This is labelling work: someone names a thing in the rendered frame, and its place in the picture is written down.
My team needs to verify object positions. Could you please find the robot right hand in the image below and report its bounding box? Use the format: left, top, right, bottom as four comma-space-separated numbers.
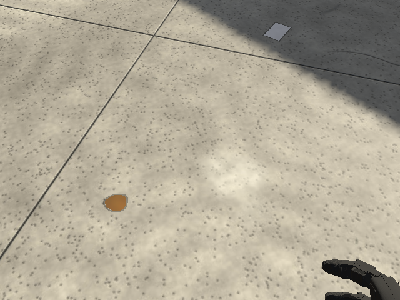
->
322, 259, 400, 300

